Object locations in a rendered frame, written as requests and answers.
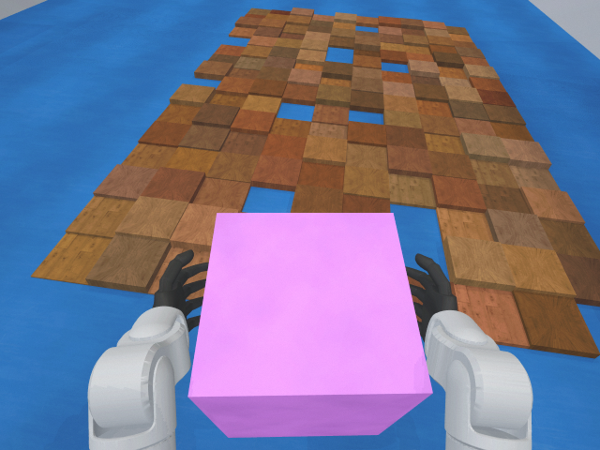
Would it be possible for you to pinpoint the carton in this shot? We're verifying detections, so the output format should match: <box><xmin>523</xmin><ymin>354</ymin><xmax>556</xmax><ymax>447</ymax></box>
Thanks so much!
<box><xmin>187</xmin><ymin>213</ymin><xmax>433</xmax><ymax>438</ymax></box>

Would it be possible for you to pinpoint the robot right hand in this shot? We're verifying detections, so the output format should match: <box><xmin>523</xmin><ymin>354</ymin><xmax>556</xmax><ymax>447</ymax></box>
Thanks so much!
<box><xmin>405</xmin><ymin>253</ymin><xmax>458</xmax><ymax>342</ymax></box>

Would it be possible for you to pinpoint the right robot forearm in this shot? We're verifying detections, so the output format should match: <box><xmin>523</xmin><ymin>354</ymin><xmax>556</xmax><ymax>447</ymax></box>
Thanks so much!
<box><xmin>425</xmin><ymin>310</ymin><xmax>533</xmax><ymax>450</ymax></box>

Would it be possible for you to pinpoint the left robot forearm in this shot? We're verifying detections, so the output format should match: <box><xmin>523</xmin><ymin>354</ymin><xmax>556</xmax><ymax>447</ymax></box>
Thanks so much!
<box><xmin>88</xmin><ymin>307</ymin><xmax>191</xmax><ymax>450</ymax></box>

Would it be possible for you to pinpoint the robot left hand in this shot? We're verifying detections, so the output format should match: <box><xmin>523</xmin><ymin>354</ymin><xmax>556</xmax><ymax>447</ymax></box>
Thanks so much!
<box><xmin>152</xmin><ymin>249</ymin><xmax>209</xmax><ymax>331</ymax></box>

